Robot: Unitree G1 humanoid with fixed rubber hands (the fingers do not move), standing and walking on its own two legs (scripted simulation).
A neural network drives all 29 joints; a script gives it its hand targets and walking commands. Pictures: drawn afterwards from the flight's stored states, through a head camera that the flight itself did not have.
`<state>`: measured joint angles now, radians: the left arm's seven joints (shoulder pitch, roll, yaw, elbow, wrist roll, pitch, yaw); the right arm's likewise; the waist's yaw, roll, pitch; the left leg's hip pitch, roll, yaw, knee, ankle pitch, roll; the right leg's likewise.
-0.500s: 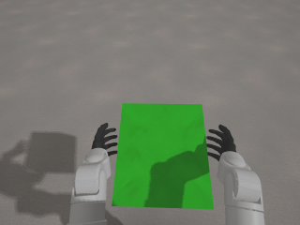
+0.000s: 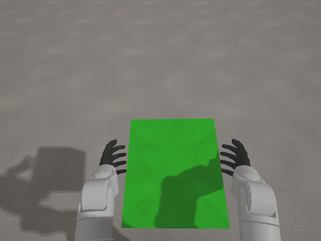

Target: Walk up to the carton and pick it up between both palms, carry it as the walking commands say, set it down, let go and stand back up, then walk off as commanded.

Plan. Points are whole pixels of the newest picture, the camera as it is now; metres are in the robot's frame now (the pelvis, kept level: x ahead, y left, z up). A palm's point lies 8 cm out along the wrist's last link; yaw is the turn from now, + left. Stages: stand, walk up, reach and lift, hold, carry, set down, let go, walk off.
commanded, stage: carry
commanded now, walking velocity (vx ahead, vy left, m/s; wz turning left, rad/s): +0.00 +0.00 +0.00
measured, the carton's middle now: (172, 173) +0.32 -0.01 -0.04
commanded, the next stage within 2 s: hold in 0.30 s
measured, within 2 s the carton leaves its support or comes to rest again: neither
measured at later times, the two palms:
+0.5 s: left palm (103, 179) +0.27 +0.17 +0.03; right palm (236, 180) +0.26 -0.16 +0.04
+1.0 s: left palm (109, 166) +0.29 +0.15 +0.06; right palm (247, 183) +0.25 -0.17 +0.06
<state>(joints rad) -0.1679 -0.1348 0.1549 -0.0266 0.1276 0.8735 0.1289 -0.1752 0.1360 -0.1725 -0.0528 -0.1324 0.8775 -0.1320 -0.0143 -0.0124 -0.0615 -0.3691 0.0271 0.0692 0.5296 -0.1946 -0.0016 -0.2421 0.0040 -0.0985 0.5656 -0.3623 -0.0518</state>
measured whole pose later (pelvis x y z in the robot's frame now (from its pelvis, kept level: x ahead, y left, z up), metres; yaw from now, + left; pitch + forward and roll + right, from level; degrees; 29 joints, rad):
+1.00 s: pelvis -0.02 +0.03 +0.01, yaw -8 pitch -7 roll +1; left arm -0.33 -0.17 0.28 0.35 0.31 0.74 0.08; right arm -0.31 0.12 -0.30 0.37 -0.31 0.68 0.01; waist 0.03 -0.04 -0.02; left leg -0.12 -0.02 -0.02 0.38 -0.14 0.00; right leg -0.06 0.03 0.11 0.45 -0.26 0.00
